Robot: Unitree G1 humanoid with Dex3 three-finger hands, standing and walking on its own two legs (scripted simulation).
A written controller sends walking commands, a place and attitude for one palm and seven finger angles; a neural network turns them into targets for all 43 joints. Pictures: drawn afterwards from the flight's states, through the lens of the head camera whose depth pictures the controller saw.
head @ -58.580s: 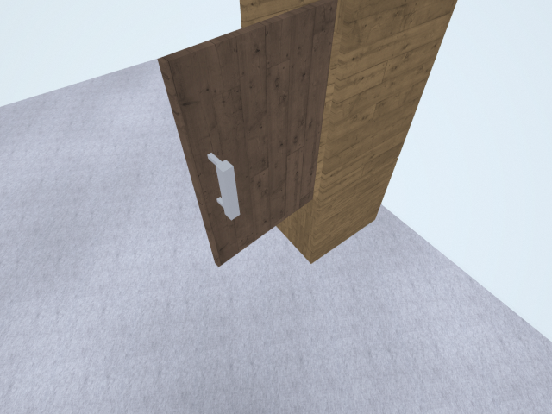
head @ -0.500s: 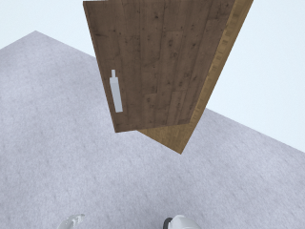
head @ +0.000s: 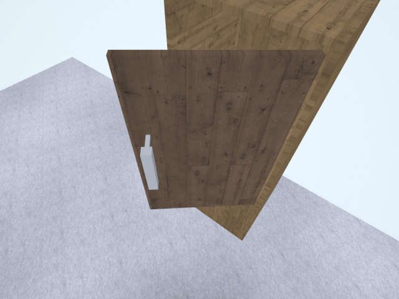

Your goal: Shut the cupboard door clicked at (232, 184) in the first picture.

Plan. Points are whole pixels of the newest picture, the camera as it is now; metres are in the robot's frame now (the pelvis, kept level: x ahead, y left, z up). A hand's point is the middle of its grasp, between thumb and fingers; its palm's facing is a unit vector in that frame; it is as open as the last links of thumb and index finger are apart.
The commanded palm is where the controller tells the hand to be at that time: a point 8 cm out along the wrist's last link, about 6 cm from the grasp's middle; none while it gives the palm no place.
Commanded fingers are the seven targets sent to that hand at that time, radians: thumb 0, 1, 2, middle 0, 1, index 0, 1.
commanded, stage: come to a stop and stand still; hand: left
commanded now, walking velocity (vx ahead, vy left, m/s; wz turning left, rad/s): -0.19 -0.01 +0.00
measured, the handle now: (150, 162) +0.41 +0.16 -0.02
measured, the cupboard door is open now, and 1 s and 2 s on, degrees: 40 40 40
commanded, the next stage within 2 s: look again from close up in 1.18 s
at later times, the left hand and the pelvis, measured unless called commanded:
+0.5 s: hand out of the picture +0.00 +0.15 -0.18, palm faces +0.05 -0.98 -0.20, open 7.4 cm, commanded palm none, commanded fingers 0.00 0.90 0.90 -0.20 -0.30 -0.20 -0.30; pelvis -0.06 -0.03 -0.02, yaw +1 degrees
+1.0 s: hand out of the picture -0.13 +0.15 -0.17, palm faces +0.05 -0.98 -0.17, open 7.4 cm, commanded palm none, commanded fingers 0.00 0.90 0.90 -0.20 -0.30 -0.20 -0.30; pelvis -0.12 -0.02 +0.01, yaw +1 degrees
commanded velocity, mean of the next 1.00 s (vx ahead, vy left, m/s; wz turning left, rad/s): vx -0.01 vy -0.01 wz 0.00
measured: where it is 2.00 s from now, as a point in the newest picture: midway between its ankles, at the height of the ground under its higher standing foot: outside the picture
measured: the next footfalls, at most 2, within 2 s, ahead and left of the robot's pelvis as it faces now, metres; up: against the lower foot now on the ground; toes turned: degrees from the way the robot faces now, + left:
right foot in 0.24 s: -0.06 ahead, -0.15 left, +0.00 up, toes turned +0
left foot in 0.84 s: -0.07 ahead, +0.07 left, +0.00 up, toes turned +2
